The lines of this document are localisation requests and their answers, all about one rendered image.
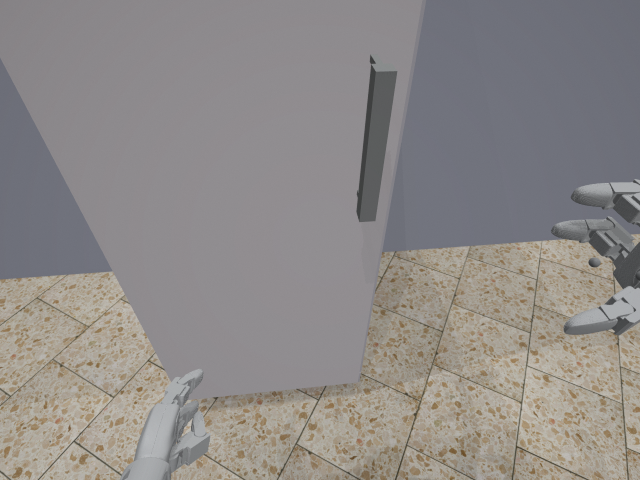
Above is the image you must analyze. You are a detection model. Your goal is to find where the handle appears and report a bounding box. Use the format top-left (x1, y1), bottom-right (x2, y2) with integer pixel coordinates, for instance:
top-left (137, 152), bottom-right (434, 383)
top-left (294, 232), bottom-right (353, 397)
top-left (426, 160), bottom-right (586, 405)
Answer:
top-left (356, 54), bottom-right (397, 222)

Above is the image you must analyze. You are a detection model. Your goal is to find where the left robot forearm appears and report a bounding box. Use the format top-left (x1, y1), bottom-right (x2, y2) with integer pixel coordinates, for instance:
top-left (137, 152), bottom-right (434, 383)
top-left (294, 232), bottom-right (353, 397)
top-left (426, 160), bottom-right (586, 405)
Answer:
top-left (120, 457), bottom-right (171, 480)

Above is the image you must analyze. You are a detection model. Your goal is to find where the robot right hand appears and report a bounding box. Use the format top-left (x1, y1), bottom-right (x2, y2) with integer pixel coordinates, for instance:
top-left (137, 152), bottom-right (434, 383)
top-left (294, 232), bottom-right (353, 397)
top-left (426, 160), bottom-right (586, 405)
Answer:
top-left (551, 179), bottom-right (640, 335)

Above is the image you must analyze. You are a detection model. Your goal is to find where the robot left hand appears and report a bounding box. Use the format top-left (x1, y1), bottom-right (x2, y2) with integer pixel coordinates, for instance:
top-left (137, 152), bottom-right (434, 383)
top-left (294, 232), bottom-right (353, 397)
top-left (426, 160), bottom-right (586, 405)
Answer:
top-left (134, 369), bottom-right (211, 473)

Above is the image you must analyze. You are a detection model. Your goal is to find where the fridge door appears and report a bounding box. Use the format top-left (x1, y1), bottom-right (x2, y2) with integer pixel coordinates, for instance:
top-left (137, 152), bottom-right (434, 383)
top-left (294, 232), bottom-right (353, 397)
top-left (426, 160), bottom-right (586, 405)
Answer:
top-left (0, 0), bottom-right (422, 400)

